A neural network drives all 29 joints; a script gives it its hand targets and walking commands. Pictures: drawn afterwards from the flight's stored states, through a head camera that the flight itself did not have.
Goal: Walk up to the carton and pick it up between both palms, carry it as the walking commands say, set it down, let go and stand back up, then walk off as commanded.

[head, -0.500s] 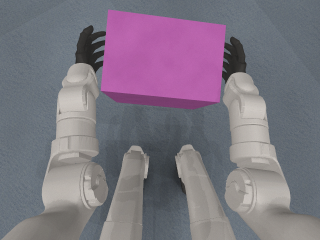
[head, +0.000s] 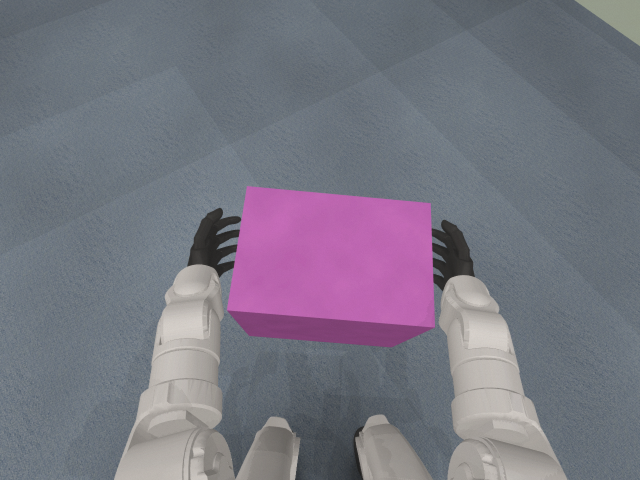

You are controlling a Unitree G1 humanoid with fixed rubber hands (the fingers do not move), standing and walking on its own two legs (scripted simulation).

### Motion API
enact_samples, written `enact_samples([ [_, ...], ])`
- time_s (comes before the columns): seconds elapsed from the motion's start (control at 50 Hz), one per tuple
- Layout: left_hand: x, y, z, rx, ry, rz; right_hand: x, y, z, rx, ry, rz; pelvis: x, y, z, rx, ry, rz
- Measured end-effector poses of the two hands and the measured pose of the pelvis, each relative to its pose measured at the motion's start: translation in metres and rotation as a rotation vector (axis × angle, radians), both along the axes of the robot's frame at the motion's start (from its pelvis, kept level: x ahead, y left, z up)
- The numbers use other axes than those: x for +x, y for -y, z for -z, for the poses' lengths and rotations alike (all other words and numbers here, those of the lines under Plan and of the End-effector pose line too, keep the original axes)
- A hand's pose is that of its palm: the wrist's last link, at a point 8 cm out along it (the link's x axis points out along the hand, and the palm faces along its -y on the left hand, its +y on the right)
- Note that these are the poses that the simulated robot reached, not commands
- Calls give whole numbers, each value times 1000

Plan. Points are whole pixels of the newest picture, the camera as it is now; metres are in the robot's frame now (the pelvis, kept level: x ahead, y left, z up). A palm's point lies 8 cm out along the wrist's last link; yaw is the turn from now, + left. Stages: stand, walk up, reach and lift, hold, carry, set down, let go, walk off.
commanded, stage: reach and lift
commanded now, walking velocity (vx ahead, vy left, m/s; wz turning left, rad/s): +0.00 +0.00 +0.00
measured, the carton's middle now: (328, 277) +0.39 +0.00 -0.11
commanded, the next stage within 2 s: none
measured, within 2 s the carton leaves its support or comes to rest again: neither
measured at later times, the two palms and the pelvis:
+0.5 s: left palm (186, 270) +0.35 +0.16 +0.04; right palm (484, 283) +0.33 -0.17 +0.03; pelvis +0.03 +0.00 +0.05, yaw +0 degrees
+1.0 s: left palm (158, 264) +0.33 +0.16 +0.11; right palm (512, 275) +0.32 -0.16 +0.09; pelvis +0.03 +0.00 +0.06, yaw +1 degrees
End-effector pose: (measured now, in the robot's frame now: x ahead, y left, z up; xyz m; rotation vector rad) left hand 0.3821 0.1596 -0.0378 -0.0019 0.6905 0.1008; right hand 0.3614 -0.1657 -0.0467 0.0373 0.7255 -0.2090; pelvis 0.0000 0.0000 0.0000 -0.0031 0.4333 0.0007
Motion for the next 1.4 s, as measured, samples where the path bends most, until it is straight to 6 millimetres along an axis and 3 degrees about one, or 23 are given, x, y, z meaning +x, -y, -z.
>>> enact_samples([
  [0.32, -21, -7, -47, -23, 18, -28, -12, -7, -53, -5, 18, -17, 27, 4, -33, 2, 120, -3],
  [0.5, -30, 1, -73, -14, 16, -5, -30, 1, -75, -12, 15, -5, 28, 1, -47, 4, 229, -6],
  [0.88, -49, -8, -124, 2, 34, -32, -38, -8, -124, -21, 32, -50, 27, 1, -63, 5, 425, -19],
  [1.1, -49, 3, -157, 5, 77, -7, -47, 3, -154, -20, 73, -21, 24, -1, -66, 8, 516, -5],
  [1.2, -52, 1, -164, 16, 71, -15, -46, 0, -159, -20, 68, -38, 24, -1, -68, 10, 540, -2],
  [1.4, -62, -2, -160, -5, 54, -35, -51, -1, -160, -20, 51, -41, 26, -1, -70, 10, 553, -13],
])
